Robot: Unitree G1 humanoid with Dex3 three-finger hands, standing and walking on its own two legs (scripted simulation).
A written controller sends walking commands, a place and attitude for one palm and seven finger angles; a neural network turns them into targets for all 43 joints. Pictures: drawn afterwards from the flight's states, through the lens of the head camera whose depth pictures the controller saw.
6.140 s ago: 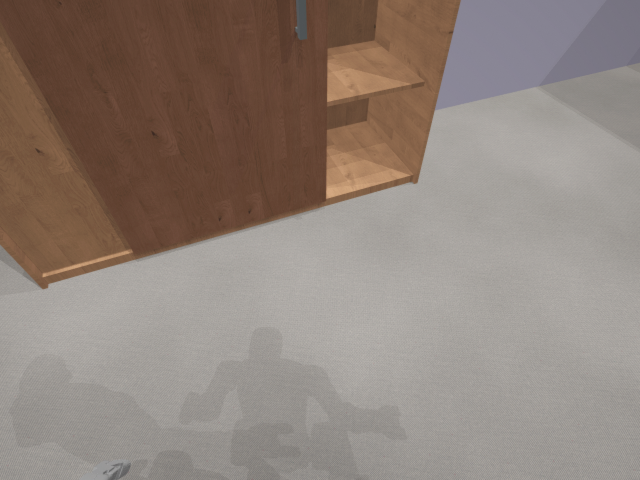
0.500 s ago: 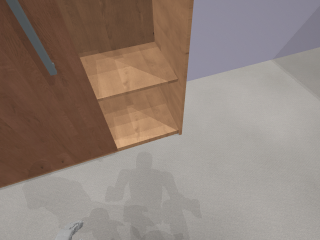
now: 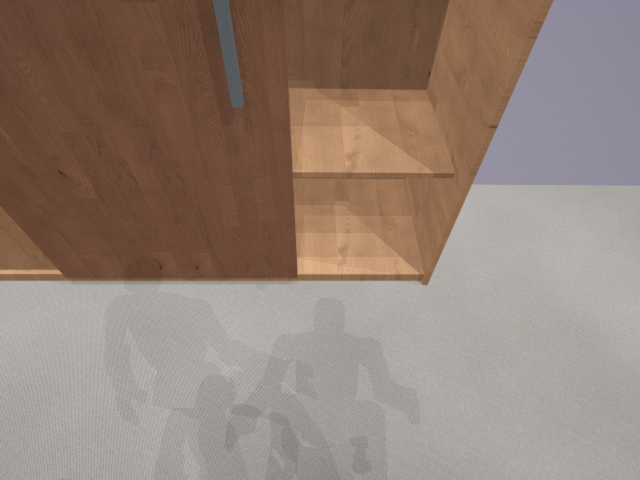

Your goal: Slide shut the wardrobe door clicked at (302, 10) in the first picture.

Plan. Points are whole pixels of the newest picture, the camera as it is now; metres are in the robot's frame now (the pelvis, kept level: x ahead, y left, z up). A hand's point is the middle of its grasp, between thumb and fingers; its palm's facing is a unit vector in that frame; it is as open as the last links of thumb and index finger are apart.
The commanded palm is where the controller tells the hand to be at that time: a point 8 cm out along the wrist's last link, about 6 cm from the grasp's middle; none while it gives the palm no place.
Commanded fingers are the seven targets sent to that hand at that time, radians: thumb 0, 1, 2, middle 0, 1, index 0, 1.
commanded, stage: take the last steps up to it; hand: left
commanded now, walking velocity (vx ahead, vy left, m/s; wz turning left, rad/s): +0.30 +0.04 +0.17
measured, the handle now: (225, 12) +0.80 +0.25 +0.19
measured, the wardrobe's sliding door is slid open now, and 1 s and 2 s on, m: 0.47 0.47 0.47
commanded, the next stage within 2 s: come to a stop and stand still in 1.10 s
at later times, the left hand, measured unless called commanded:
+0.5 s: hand out of the picture +0.10 +0.18 -0.16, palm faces +0.11 -0.97 -0.21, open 7.3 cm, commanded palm none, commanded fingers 0.00 0.90 0.90 -0.20 -0.30 -0.20 -0.30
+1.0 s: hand (179, 474) +0.14 +0.22 -0.18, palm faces +0.17 -0.97 -0.15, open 7.4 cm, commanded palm none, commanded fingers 0.00 0.90 0.90 -0.20 -0.30 -0.20 -0.30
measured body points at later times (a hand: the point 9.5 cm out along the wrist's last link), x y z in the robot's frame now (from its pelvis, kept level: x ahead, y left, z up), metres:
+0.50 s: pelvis +0.06 -0.01 +0.00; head +0.06 -0.03 +0.45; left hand +0.10 +0.23 -0.14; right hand +0.03 -0.24 -0.17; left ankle -0.01 +0.11 -0.70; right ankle +0.08 -0.10 -0.73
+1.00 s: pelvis +0.22 +0.06 -0.01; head +0.24 +0.07 +0.44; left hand +0.14 +0.27 -0.17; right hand +0.33 -0.16 -0.15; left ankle +0.27 +0.17 -0.73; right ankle +0.13 -0.07 -0.66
